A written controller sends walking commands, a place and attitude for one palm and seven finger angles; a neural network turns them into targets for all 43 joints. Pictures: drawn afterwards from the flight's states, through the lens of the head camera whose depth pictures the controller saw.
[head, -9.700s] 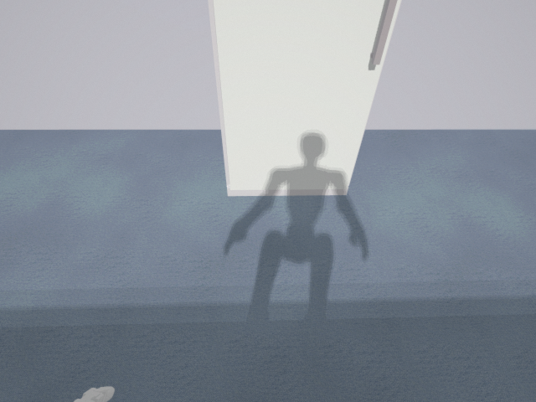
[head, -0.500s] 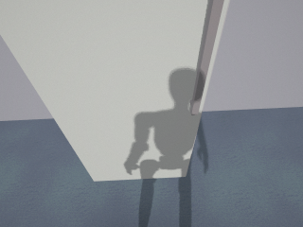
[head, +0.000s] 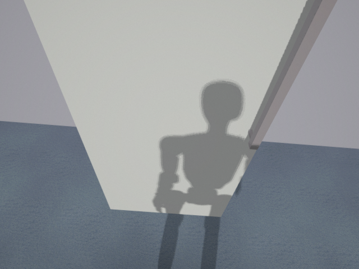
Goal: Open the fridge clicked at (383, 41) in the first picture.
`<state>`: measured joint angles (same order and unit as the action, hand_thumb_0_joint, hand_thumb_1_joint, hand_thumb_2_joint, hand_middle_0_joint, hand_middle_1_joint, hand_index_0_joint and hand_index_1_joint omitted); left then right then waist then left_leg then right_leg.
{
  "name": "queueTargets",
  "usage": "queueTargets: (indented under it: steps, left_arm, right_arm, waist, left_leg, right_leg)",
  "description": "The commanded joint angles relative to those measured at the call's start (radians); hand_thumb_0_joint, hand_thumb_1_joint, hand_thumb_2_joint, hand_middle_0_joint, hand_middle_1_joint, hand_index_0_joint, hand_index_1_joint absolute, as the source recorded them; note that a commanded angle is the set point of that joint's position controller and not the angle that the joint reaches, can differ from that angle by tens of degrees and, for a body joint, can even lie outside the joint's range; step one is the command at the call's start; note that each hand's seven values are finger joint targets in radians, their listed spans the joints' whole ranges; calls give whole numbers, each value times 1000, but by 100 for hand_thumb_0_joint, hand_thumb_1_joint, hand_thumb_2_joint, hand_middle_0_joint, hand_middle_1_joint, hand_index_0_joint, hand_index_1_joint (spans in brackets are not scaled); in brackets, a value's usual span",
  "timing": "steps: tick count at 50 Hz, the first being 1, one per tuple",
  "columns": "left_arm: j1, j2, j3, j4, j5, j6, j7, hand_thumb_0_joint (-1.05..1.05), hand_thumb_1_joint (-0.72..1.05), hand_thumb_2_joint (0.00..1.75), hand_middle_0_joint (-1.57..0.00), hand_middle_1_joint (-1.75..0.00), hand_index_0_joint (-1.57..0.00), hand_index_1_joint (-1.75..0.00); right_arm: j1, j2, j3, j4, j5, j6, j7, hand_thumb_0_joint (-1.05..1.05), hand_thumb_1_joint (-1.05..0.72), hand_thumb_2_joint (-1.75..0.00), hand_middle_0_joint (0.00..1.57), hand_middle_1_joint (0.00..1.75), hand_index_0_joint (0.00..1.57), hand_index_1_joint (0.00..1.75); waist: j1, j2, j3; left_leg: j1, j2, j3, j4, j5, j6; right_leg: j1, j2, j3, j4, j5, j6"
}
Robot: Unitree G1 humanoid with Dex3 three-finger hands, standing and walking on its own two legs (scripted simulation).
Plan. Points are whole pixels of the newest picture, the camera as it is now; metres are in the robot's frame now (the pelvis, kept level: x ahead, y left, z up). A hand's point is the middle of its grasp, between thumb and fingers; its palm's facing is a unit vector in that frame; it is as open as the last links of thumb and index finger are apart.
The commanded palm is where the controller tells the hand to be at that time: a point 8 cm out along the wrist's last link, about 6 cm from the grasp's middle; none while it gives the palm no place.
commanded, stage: come to a stop and stand still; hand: right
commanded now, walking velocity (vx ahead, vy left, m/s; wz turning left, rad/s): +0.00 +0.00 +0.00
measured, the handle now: (287, 65) +0.49 -0.17 +0.25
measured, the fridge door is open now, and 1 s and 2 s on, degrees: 0 0 0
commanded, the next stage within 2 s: look again from close up in 0.20 s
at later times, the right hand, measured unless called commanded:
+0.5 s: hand out of the picture -0.01 -0.16 -0.16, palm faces +0.02 +0.98 -0.21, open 7.3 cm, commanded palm none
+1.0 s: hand out of the picture -0.01 -0.17 -0.16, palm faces +0.02 +0.98 -0.20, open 7.3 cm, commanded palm none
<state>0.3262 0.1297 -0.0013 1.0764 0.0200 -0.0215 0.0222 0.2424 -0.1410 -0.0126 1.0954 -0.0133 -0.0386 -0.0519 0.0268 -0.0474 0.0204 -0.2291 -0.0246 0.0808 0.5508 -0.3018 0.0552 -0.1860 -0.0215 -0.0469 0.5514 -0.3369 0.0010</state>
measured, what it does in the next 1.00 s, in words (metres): stands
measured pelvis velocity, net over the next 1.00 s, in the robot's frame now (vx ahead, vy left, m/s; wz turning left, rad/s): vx -0.02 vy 0.00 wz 0.01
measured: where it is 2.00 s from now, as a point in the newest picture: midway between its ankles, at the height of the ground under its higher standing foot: outside the picture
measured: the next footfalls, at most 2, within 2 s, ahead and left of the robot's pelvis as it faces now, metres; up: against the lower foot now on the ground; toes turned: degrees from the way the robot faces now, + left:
none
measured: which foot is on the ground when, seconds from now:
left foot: down 0.00-1.00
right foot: down 0.00-1.00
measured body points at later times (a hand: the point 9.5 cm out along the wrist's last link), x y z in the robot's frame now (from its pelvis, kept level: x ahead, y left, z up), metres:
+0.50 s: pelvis -0.01 +0.01 +0.01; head +0.00 +0.03 +0.46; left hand -0.03 +0.22 -0.16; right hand -0.01 -0.21 -0.14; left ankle +0.00 +0.08 -0.73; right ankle -0.03 -0.12 -0.73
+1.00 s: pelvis -0.02 +0.00 +0.01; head -0.01 +0.01 +0.46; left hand -0.03 +0.21 -0.16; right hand -0.02 -0.22 -0.15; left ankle +0.00 +0.08 -0.73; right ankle -0.03 -0.12 -0.73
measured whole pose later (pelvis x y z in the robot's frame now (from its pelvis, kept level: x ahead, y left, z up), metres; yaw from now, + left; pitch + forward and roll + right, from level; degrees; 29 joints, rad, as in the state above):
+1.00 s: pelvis -0.02 +0.00 +0.01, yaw +1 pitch -2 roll -1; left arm 0.31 0.13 -0.02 1.14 0.02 -0.02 0.03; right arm 0.29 -0.14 0.00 1.11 -0.02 -0.03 -0.03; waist 0.00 -0.01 0.04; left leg -0.20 -0.02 0.07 0.45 -0.22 0.05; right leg -0.14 -0.01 -0.06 0.42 -0.25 0.00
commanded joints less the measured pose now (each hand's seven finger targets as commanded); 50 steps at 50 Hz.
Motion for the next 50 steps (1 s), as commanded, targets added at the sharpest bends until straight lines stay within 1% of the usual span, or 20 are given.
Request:
queueTargets:
  steps: [1, 2, 4, 7, 11, 14, 19, 27, 29, 30, 31, 33, 34, 38, 39, 40, 44, 47, 48, 50]
  left_arm:
    - [50, 60, 0, -21, -2, -12, 13, 0, 90, 90, -20, -30, -20, -30]
    - [55, 64, 0, -18, -3, -10, 14, 0, 90, 90, -20, -30, -20, -30]
    - [66, 74, 2, -10, -2, -6, 13, 0, 90, 90, -20, -30, -20, -30]
    - [63, 87, 0, -3, 0, -10, 11, 0, 90, 90, -20, -30, -20, -30]
    - [55, 96, 0, -1, -1, -12, 11, 0, 90, 90, -20, -30, -20, -30]
    - [46, 100, -2, 5, -1, -11, 11, 0, 90, 90, -20, -30, -20, -30]
    - [49, 96, -3, 19, -3, -7, 10, 0, 90, 90, -20, -30, -20, -30]
    - [55, 89, -3, 41, -5, -10, 12, 0, 90, 90, -20, -30, -20, -30]
    - [57, 87, -3, 43, -5, -9, 13, 0, 90, 90, -20, -30, -20, -30]
    - [59, 80, -4, 45, -6, -8, 12, 0, 90, 90, -20, -30, -20, -30]
    - [59, 87, -3, 47, -6, -9, 13, 0, 90, 90, -20, -30, -20, -30]
    - [58, 84, -4, 48, -5, -8, 13, 0, 90, 90, -20, -30, -20, -30]
    - [61, 84, -3, 47, -4, -9, 13, 0, 90, 90, -20, -30, -20, -30]
    - [62, 84, -2, 49, -4, -11, 13, 0, 90, 90, -20, -30, -20, -30]
    - [58, 85, -2, 48, -4, -10, 13, 0, 90, 90, -20, -30, -20, -30]
    - [63, 79, -3, 49, -5, -10, 14, 0, 90, 90, -20, -30, -20, -30]
    - [62, 89, 0, 47, -3, -11, 13, 0, 90, 90, -20, -30, -20, -30]
    - [57, 93, 1, 45, -3, -11, 12, 0, 90, 90, -20, -30, -20, -30]
    - [56, 94, 1, 44, -3, -13, 12, 0, 90, 90, -20, -30, -20, -30]
    - [58, 91, 2, 43, -4, -14, 13, 0, 90, 90, -20, -30, -20, -30]
  right_arm:
    - [66, -93, 0, -37, 5, -8, 3, 0, -90, -90, 20, 30, 20, 30]
    - [70, -94, 1, -36, 5, -8, 5, 0, -90, -90, 20, 30, 20, 30]
    - [61, -97, 1, -38, 6, -5, 7, 0, -90, -90, 20, 30, 20, 30]
    - [61, -106, -1, -48, 5, -6, 8, 0, -90, -90, 20, 30, 20, 30]
    - [68, -118, -5, -50, 5, -9, 10, 0, -90, -90, 20, 30, 20, 30]
    - [72, -122, -4, -45, 6, -7, 12, 0, -90, -90, 20, 30, 20, 30]
    - [84, -127, -4, -36, 6, -8, 13, 0, -90, -90, 20, 30, 20, 30]
    - [106, -119, -2, -18, 5, -9, 13, 0, -90, -90, 20, 30, 20, 30]
    - [109, -114, 0, -13, 6, -7, 14, 0, -90, -90, 20, 30, 20, 30]
    - [110, -112, 1, -13, 3, -7, 12, 0, -90, -90, 20, 30, 20, 30]
    - [111, -110, 1, -12, 4, -6, 13, 0, -90, -90, 20, 30, 20, 30]
    - [112, -110, 1, -9, 5, -5, 13, 0, -90, -90, 20, 30, 20, 30]
    - [114, -107, 0, -9, 4, -4, 13, 0, -90, -90, 20, 30, 20, 30]
    - [114, -108, 0, -9, 4, -3, 13, 0, -90, -90, 20, 30, 20, 30]
    - [114, -108, 0, -7, 4, -3, 14, 0, -90, -90, 20, 30, 20, 30]
    - [116, -106, 1, -9, 2, -3, 13, 0, -90, -90, 20, 30, 20, 30]
    - [107, -111, -3, -12, 3, -2, 14, 0, -90, -90, 20, 30, 20, 30]
    - [105, -114, -4, -15, 2, -1, 14, 0, -90, -90, 20, 30, 20, 30]
    - [103, -117, -4, -16, 3, -1, 15, 0, -90, -90, 20, 30, 20, 30]
    - [107, -115, -5, -20, 1, -2, 14, 0, -90, -90, 20, 30, 20, 30]
  waist:
    - [-20, -28, 80]
    - [-15, 25, 92]
    - [-9, 90, 101]
    - [-12, 64, 64]
    - [-15, 65, 29]
    - [-17, 47, 46]
    - [-17, 78, 51]
    - [-20, 44, 44]
    - [-21, 41, 52]
    - [-21, 64, 59]
    - [-20, 49, 60]
    - [-22, 52, 73]
    - [-21, 40, 69]
    - [-24, 45, 66]
    - [-25, 36, 78]
    - [-24, 50, 75]
    - [-24, 53, 74]
    - [-25, 54, 79]
    - [-26, 47, 75]
    - [-25, 60, 57]
  left_leg:
    - [25, 132, -145, -119, 299, 8]
    - [15, 137, -150, -136, 292, 10]
    - [-1, 137, -159, -167, 202, 10]
    - [24, 138, -161, -169, 208, 10]
    - [58, 145, -167, -175, 233, 12]
    - [48, 148, -170, -182, 228, 15]
    - [48, 155, -181, -210, 198, 16]
    - [56, 151, -176, -210, 202, 14]
    - [45, 150, -175, -214, 174, 15]
    - [43, 147, -172, -217, 169, 13]
    - [40, 147, -177, -219, 157, 12]
    - [31, 148, -176, -223, 132, 13]
    - [29, 146, -181, -225, 120, 14]
    - [33, 143, -176, -219, 116, 13]
    - [23, 144, -177, -224, 102, 13]
    - [25, 141, -174, -223, 103, 13]
    - [22, 141, -177, -223, 74, 12]
    - [16, 141, -175, -219, 82, 11]
    - [18, 140, -175, -216, 86, 11]
    - [35, 139, -170, -209, 120, 11]
  right_leg:
    - [-64, -93, 88, -141, 264, -27]
    - [-59, -88, 84, -148, 222, -25]
    - [-49, -79, 79, -169, 148, -23]
    - [-20, -76, 77, -183, 171, -24]
    - [-5, -73, 68, -190, 171, -22]
    - [-8, -73, 64, -199, 160, -20]
    - [-10, -67, 58, -197, 137, -18]
    - [-7, -71, 60, -202, 153, -18]
    - [-8, -72, 59, -205, 142, -20]
    - [-9, -74, 60, -208, 137, -20]
    - [-15, -72, 60, -206, 135, -19]
    - [-20, -71, 62, -210, 126, -20]
    - [-20, -72, 63, -211, 126, -21]
    - [-25, -74, 66, -214, 131, -23]
    - [-27, -73, 67, -215, 123, -24]
    - [-25, -76, 69, -217, 124, -25]
    - [-35, -75, 70, -220, 114, -26]
    - [-35, -75, 71, -220, 121, -27]
    - [-34, -76, 74, -222, 127, -28]
    - [-27, -79, 74, -220, 144, -29]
